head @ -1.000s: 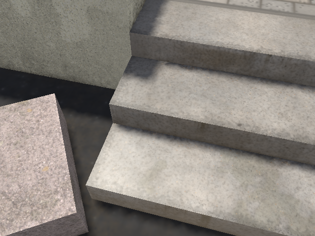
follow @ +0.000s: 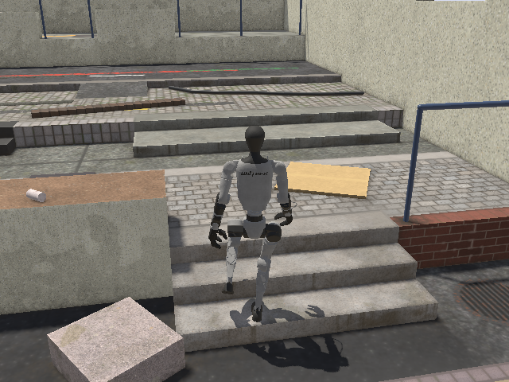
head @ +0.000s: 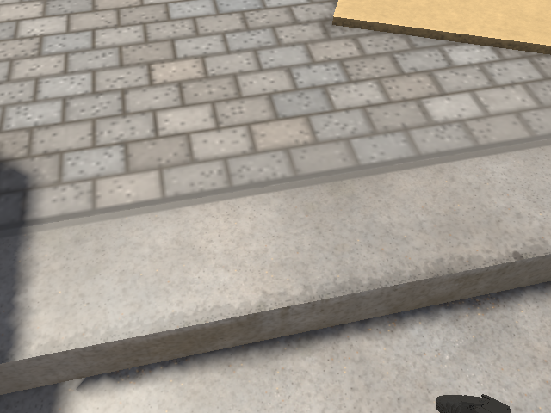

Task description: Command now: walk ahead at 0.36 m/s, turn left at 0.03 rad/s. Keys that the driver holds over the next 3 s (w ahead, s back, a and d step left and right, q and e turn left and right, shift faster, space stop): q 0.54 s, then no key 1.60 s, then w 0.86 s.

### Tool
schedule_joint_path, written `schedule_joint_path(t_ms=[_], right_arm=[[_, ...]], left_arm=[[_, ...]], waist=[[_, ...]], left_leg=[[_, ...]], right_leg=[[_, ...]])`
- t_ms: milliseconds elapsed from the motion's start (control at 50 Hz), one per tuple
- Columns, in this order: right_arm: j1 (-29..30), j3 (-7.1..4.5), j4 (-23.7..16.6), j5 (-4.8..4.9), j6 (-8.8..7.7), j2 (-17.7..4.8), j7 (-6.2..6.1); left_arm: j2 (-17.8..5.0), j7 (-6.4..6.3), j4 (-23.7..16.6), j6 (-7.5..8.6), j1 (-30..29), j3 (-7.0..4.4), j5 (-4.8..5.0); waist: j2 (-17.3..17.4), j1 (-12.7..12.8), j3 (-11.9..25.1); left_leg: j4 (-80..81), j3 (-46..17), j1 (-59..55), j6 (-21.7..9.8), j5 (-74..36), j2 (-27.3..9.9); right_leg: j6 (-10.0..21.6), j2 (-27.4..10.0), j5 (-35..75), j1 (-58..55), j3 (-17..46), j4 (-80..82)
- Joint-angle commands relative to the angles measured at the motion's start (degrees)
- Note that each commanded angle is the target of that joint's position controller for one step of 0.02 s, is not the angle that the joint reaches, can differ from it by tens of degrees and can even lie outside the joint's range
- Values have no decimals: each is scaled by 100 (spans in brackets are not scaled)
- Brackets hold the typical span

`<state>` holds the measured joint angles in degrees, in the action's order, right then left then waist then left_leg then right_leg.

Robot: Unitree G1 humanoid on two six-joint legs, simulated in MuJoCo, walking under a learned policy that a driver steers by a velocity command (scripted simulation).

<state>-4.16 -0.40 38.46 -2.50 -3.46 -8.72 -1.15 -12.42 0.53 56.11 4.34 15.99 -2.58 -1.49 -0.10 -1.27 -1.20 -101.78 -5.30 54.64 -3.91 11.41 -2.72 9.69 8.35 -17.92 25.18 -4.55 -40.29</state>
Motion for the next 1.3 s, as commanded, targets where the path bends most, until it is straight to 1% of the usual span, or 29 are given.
schedule_joint_path(t_ms=[20, 80, 140, 220, 240, 280, 300, 320, 340, 360, 380, 420, 460, 500, 540, 580, 640, 800, 900, 940, 960, 980, 1000, 1020, 1060, 1120, 1180, 1220, 1300], right_arm=[[-892, -20, 219, 131, 136, -1, -84], [-220, 56, -32, 157, 214, 306, -180], [926, 198, -531, 80, 303, 351, -133], [507, 260, -586, 101, 453, 206, 3], [195, 258, -378, 190, 501, 136, 33], [-522, 207, -110, 260, 637, 9, -53], [-1197, 88, 62, 222, 639, -335, -78], [-1684, -24, 150, 187, 599, -594, -50], [-1800, -182, 176, 87, 532, -851, 20], [-1136, -383, 120, 144, 580, -1388, -71], [-714, -409, -70, 166, 578, -1226, -135], [-536, -265, 246, 49, 499, -527, -213], [-502, -162, 425, 30, 308, -245, -195], [-703, -192, 568, 149, 163, -461, -138], [-637, -301, 365, 220, 169, -804, -162], [-921, -389, 255, 162, 224, -1025, -262], [-1264, -428, -76, 87, 182, -968, -358], [-1432, -351, -315, 72, 145, -586, -459], [-1332, -399, -308, 38, 51, -655, -274], [-1313, -388, -140, 229, 19, -622, -138], [-1499, -383, -38, 310, -25, -534, -49], [-1779, -326, -84, 285, -33, -246, 3], [-2331, -277, 108, 378, 120, -25, 13], [-2180, -313, 237, 356, 264, -214, 4], [-1752, -287, 306, 242, 379, -86, 17], [-1770, -248, 495, 160, 459, 7, 19], [-1747, -276, 518, 124, 391, -246, -37], [-1756, -282, 639, 135, 308, -188, -65], [-1940, -281, 844, 175, 215, -125, -106]], left_arm=[[-225, 35, 43, 251, 799, 7, -10], [-372, 36, 202, 256, 1103, -14, -30], [-66, -109, 346, 150, 1483, 104, 21], [-594, -507, 205, 53, 1482, 16, 81], [-508, -536, -39, 57, 1204, 46, 161], [-738, -649, -338, 81, 924, -10, 173], [-924, -617, -517, 93, 670, -71, 236], [-1187, -522, -696, 112, 441, -169, 330], [-1167, -463, -924, 121, 221, -217, 332], [-725, -267, -1444, 22, 82, -160, 167], [-372, -140, -1564, 4, 758, -30, -87], [-120, -203, -1759, -155, 225, 10, -149], [111, -346, -1947, -306, 269, 126, -242], [266, -389, -2162, -393, 210, 228, -208], [88, -414, -2327, -430, 12, 217, -223], [12, -405, -2496, -460, -322, 197, -222], [-47, -459, -2318, -461, -332, 89, -104], [136, -191, -2291, -539, -982, 119, -50], [115, -268, -2073, -515, -457, 99, 164], [126, -327, -1839, -418, 71, 45, 145], [90, -340, -1725, -325, 224, 11, 34], [-199, -350, -1754, -238, 377, -23, -43], [-36, -306, -1762, -257, 285, 70, 27], [201, -267, -1864, -245, 93, 137, 14], [357, -296, -1890, -221, -319, 192, -8], [147, -376, -1795, -238, -234, 104, 10], [62, -312, -1717, -261, -31, -23, 54], [149, -310, -1648, -257, 68, -35, 62], [192, -329, -1399, -237, 239, -86, 54]], waist=[[68, 4, 206], [-315, 144, 89], [-476, 368, -253], [-720, 111, 465], [-499, 65, 706], [-1042, -314, 1252], [-1156, -629, 1499], [-1159, -899, 1706], [-278, -1115, 1557], [1741, -545, 1840], [585, -51, 1942], [-641, 393, 20], [-425, 621, -339], [-178, 712, -219], [-13, 644, 92], [252, 388, 454], [397, -23, 1198], [382, -109, 644], [1123, 5, 817], [787, 293, 692], [361, 277, 725], [-666, 121, 857], [-1539, -9, 1411], [-1275, 53, 1332], [-777, -38, 664], [-763, -82, 250], [-478, 37, 89], [9, 124, -200], [58, 117, 77]], left_leg=[[-682, 93, 814, 3, -17, 320], [-1518, 132, 2110, -183, 368, 639], [-540, 825, 2166, -104, 449, 723], [1442, 1359, 971, -121, 1108, 253], [2216, 1867, -57, -224, 1303, 480], [3040, 2021, -1707, -422, 1255, 823], [3619, 1875, -2460, -544, 1462, 923], [4635, 1469, -3454, -689, 1205, 982], [6042, -130, -4390, -1193, 277, 548], [7722, -3847, -4909, -2440, -2857, -1054], [8009, -4210, -4279, -2533, -2239, -1391], [7651, -2921, -2343, -1761, 830, -779], [7582, -1910, -1804, -1232, 986, -208], [7324, -1025, -1993, -972, -349, 208], [7172, -730, -2395, -833, -1460, 405], [7262, -1072, -3260, -769, -1984, 228], [7203, -1792, -4681, -797, -3470, -513], [7311, -1670, -5049, -1077, -3099, -526], [7509, -1213, -4686, -828, -4761, -563], [7204, -1011, -4699, -550, -4664, -350], [6963, -948, -4388, -345, -3701, -152], [6325, -712, -3416, -22, -821, 124], [5832, -224, -3424, 270, 1854, 537], [5695, 16, -3617, 391, 2048, 381], [6246, 133, -3952, 479, 1622, 256], [7290, 324, -4349, 440, 535, 305], [7873, 98, -4278, 373, 52, 76], [8007, -21, -3839, 337, 35, -2], [8175, -10, -3912, 288, -141, -49]], right_leg=[[-602, -1600, 3556, -814, 1570, 1661], [-957, -1659, 3126, -1530, 1114, 1754], [-1078, -1450, 2991, -1370, 759, 2205], [-695, -1830, 5989, -2997, 212, 2669], [-763, -1666, 7257, -2836, -206, 2480], [-700, -2053, 10336, -2806, -236, 1615], [-745, -2198, 10867, -2825, -221, 725], [-815, -2160, 10434, -2490, -273, -356], [-977, -1559, 6473, -1196, -326, -2646], [-1440, 195, 90, 1045, 285, -5778], [-1129, -310, 81, 1159, 1169, -6375], [-893, -632, 357, 1803, 1103, -6243], [-777, -761, 445, 2182, 992, -6409], [-770, -939, 703, 2281, 981, -5729], [-1004, -1046, 909, 2025, 790, -4572], [-1239, -1059, 780, 2299, 565, -3981], [-1357, -1151, 853, 2856, 646, -4934], [-1296, -1158, 411, 2770, 547, -3828], [-999, -944, -140, 133, 300, -510], [-878, -841, 1072, -926, 123, 1528], [-850, -945, 1893, -1654, 259, 2009], [-629, -2081, 4823, -2662, 1354, 1707], [283, -2938, 6390, -2724, 2034, 1583], [564, -2954, 5426, -2150, 2301, 1906], [111, -2299, 3531, -1378, 1735, 2143], [-353, -1721, 1900, -1037, 1216, 2169], [-521, -1588, -16, -1000, 1327, 2342], [-585, -1397, 65, -1231, 1111, 2391], [-523, -1388, 1241, -1814, 1007, 2133]])
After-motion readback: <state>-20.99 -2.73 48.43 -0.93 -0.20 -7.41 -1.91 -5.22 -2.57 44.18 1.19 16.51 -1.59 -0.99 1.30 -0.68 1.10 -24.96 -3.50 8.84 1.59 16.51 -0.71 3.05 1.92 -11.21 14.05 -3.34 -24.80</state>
